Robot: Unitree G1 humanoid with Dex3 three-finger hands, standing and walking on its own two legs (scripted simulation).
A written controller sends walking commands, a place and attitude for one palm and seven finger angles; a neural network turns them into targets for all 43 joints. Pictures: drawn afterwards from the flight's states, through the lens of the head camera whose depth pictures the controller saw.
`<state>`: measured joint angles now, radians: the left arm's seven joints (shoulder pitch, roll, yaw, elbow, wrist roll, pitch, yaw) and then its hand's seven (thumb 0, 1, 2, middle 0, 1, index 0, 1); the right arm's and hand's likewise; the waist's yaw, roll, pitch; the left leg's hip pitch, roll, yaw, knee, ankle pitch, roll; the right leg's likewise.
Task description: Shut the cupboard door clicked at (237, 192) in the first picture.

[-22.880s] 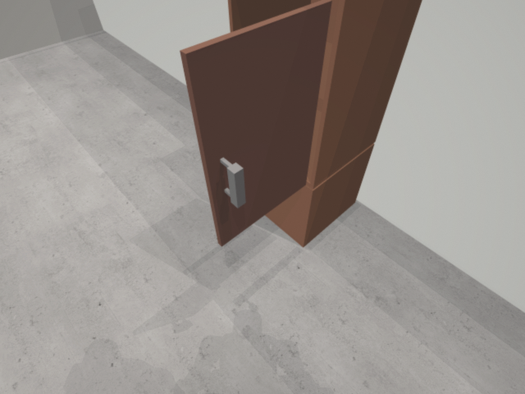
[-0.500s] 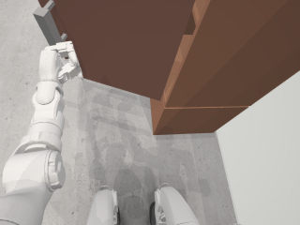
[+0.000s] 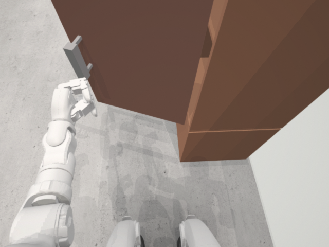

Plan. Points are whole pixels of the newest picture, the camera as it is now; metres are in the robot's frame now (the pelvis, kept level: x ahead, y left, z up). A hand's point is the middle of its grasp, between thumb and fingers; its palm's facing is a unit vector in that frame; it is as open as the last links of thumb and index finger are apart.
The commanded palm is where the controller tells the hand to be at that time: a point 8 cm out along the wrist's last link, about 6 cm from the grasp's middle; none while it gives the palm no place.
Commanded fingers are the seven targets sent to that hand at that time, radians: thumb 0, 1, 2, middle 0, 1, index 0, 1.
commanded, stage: draw the hand back to the body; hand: left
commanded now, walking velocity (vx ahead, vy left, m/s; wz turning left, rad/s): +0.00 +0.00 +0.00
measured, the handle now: (81, 58) +0.64 +0.22 +0.02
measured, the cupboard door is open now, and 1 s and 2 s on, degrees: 70 70 70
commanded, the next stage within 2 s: step back with the hand held close in 1.36 s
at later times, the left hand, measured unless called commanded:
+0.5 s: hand (27, 139) +0.31 +0.22 +0.15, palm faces +0.23 -0.94 -0.25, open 3.2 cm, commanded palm +0.27 +0.26 +0.17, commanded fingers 0.00 0.90 0.90 -0.83 -0.99 -0.83 -0.99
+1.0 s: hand out of the picture +0.22 +0.27 +0.25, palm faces +0.49 -0.76 -0.43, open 6.3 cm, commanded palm +0.17 +0.30 +0.27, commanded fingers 0.00 0.90 0.90 -0.20 -0.30 -0.20 -0.30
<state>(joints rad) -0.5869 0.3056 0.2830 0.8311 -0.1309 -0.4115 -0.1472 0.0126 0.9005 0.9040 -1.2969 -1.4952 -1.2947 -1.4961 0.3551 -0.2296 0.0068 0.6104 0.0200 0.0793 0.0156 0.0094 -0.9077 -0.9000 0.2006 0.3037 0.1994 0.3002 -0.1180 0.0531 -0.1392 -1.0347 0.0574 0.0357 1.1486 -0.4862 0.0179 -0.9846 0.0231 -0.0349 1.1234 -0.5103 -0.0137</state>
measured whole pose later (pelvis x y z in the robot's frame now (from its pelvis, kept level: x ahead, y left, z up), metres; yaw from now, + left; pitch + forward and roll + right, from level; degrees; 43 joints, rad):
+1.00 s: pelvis +0.05 -0.01 +0.09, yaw +3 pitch -3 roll +0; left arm 0.46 0.36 0.34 -0.36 -0.07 -0.04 0.10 0.01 0.89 0.90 -0.41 -0.52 -0.41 -0.52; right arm 0.20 -0.23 0.03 0.62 0.01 -0.05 -0.08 0.02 -0.90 -0.90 0.20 0.30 0.20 0.30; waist 0.07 0.08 -0.02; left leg -0.12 0.01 0.03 0.42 -0.25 0.00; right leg -0.07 0.00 -0.05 0.41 -0.29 -0.01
